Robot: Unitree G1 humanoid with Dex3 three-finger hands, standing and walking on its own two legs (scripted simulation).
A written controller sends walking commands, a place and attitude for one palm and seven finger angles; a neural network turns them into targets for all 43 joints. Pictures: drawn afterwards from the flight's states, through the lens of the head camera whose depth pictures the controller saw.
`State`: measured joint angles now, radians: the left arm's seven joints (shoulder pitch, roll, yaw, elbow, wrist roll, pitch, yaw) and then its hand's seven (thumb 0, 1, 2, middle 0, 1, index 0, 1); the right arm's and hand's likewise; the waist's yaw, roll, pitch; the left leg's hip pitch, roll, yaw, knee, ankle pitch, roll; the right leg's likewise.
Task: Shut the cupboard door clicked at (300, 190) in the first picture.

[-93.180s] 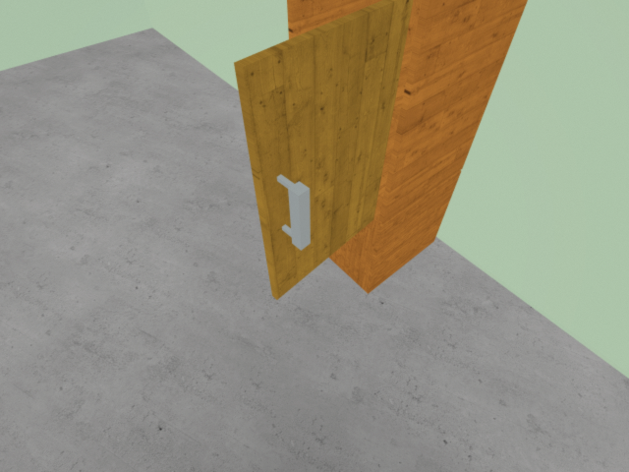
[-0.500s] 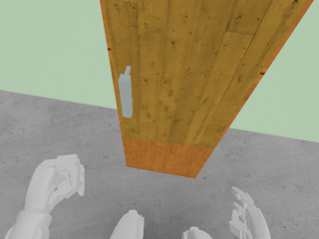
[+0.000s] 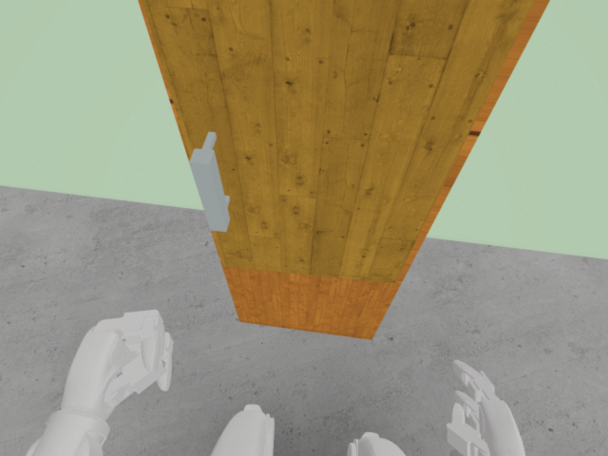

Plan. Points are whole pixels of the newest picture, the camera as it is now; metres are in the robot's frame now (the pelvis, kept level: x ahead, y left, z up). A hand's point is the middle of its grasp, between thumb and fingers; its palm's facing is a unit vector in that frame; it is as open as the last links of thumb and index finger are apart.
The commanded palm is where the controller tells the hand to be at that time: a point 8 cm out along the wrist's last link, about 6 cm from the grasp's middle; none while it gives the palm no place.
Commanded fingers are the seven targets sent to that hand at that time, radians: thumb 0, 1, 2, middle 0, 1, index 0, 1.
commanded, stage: bring the fist close to the handle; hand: left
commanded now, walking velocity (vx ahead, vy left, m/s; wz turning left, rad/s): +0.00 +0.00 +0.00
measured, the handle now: (215, 183) +0.48 +0.17 +0.06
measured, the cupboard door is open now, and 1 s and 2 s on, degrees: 2 2 0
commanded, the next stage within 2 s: push the door shut along its arc in 1.38 s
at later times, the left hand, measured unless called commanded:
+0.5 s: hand (176, 296) +0.29 +0.18 +0.06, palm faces -0.04 -1.00 -0.03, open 3.1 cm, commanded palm +0.27 +0.23 +0.06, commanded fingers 0.00 0.90 0.90 -1.30 -1.50 -1.30 -1.50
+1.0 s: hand (218, 251) +0.36 +0.14 +0.05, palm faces -0.07 -1.00 -0.01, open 3.1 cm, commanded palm +0.34 +0.20 +0.06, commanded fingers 0.00 0.90 0.90 -1.30 -1.50 -1.30 -1.50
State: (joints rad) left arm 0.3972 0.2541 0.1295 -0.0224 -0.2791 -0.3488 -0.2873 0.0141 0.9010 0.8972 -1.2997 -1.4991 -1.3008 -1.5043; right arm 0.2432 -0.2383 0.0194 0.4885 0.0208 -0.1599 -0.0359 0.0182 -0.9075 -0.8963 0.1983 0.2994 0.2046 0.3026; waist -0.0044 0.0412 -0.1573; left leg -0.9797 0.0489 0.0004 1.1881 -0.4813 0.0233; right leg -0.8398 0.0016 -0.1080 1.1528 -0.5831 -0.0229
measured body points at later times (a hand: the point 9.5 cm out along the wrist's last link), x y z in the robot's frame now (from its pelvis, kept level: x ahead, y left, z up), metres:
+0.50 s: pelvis +0.00 -0.01 +0.00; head +0.07 +0.00 +0.45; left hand +0.29 +0.23 +0.06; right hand +0.15 -0.26 -0.09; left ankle +0.05 +0.10 -0.64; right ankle -0.01 -0.11 -0.64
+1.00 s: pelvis -0.01 +0.01 +0.01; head +0.07 +0.01 +0.45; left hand +0.36 +0.20 +0.06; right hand +0.13 -0.24 -0.09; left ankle +0.05 +0.10 -0.64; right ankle -0.01 -0.11 -0.64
